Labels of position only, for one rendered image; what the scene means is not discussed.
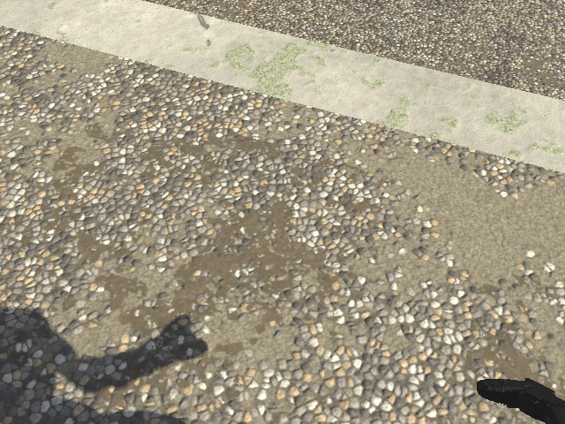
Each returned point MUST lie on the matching right robot hand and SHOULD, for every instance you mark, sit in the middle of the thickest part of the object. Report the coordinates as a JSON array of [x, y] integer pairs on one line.
[[532, 398]]

